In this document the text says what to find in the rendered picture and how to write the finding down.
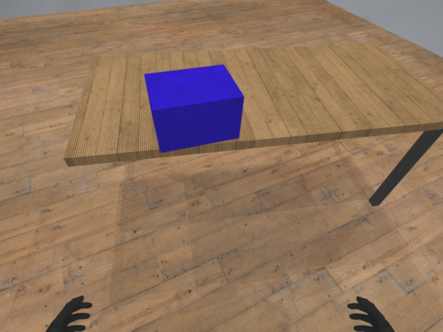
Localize carton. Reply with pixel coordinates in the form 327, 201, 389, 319
144, 64, 244, 153

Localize left robot hand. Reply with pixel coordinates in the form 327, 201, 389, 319
46, 295, 92, 332

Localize table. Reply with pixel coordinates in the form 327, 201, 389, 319
64, 44, 443, 206

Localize right robot hand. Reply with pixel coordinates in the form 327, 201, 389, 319
347, 296, 395, 332

